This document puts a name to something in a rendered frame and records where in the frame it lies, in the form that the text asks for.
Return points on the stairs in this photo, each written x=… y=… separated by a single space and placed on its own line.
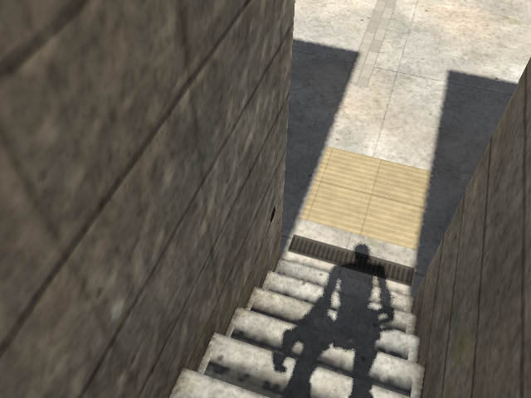
x=309 y=333

